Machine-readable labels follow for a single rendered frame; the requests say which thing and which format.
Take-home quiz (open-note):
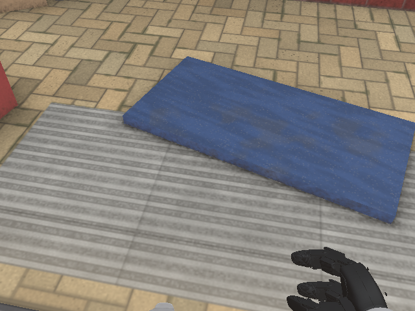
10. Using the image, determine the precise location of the robot left shin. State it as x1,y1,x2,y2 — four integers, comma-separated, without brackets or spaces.
155,303,174,308

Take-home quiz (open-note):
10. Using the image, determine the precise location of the right robot hand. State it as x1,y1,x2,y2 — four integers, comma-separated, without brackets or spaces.
287,247,388,311

